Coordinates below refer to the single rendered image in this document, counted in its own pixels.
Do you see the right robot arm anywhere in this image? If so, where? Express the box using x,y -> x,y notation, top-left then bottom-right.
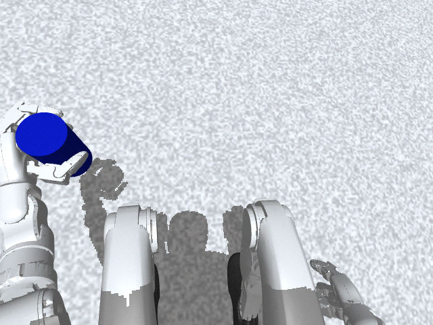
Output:
342,304 -> 385,325

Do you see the left robot arm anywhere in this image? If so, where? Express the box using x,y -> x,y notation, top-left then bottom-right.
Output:
0,181 -> 71,325

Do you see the right robot hand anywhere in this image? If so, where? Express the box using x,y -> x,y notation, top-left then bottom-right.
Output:
310,259 -> 364,320

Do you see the can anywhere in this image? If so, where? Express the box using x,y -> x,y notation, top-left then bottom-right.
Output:
15,112 -> 92,177

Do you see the left robot hand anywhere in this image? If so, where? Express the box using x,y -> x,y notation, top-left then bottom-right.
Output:
0,101 -> 89,187

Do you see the right robot foot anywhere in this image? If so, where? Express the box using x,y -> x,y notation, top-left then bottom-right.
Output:
227,253 -> 258,325

